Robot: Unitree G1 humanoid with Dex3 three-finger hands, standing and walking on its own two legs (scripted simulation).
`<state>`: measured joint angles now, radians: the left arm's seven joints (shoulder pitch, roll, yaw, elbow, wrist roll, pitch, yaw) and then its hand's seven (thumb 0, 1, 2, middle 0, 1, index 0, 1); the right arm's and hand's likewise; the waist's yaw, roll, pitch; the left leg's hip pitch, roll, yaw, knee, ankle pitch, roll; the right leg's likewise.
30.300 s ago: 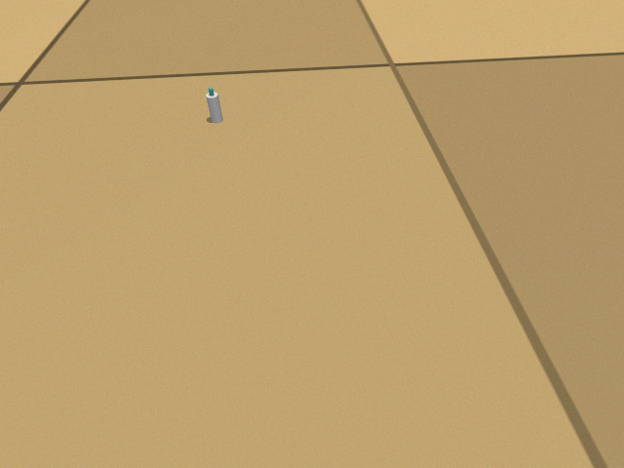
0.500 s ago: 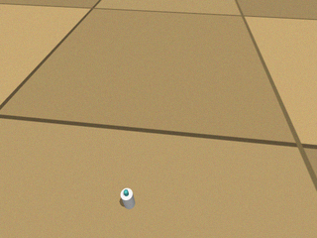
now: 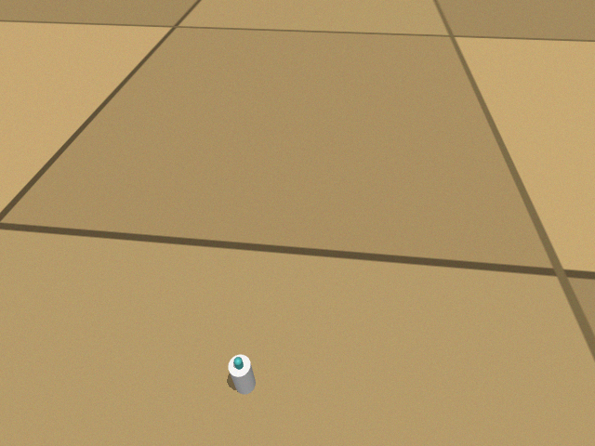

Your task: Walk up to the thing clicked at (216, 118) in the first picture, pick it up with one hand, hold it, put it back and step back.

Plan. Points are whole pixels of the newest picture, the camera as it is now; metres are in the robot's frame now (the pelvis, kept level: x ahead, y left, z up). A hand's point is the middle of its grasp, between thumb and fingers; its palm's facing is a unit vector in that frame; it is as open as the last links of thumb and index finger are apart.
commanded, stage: stand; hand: left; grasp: from the side
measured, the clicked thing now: (241, 372) +0.46 +0.20 -0.68
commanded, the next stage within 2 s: step back in 1.12 s
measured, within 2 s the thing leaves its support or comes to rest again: neither
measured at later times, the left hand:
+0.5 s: hand out of the picture +0.09 +0.24 -0.16, palm faces -0.03 -0.94 -0.34, open 7.4 cm
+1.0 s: hand out of the picture +0.11 +0.24 -0.16, palm faces -0.03 -0.94 -0.34, open 7.4 cm
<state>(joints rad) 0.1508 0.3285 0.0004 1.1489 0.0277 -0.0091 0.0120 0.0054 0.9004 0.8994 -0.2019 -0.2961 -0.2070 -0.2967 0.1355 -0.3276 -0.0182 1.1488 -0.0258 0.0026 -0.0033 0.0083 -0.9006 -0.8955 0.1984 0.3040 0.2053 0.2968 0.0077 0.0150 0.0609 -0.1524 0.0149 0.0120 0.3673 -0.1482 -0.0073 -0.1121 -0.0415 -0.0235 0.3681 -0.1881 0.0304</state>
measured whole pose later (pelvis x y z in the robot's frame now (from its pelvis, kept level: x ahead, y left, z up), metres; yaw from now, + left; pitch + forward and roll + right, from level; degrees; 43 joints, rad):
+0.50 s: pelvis +0.02 +0.00 +0.00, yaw +0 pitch -2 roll +0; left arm 0.11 0.32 0.00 1.16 0.02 -0.01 0.01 0.01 0.90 0.90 -0.20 -0.30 -0.21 -0.30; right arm 0.12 -0.33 0.00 1.16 -0.02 -0.01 -0.01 0.01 -0.90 -0.90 0.20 0.30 0.21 0.30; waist 0.00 0.01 0.06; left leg -0.14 0.02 0.02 0.34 -0.16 -0.01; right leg -0.09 -0.04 -0.02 0.33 -0.20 0.03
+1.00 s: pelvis +0.04 +0.00 +0.00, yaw -1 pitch -2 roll +0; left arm 0.10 0.33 0.00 1.15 0.02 -0.01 0.01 0.01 0.90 0.90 -0.20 -0.30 -0.21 -0.30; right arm 0.10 -0.34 0.00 1.16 -0.02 -0.01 -0.01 0.01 -0.90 -0.90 0.20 0.30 0.21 0.30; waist 0.00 0.01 0.06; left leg -0.11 0.02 0.02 0.32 -0.17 -0.01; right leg -0.07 -0.04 -0.02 0.31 -0.20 0.03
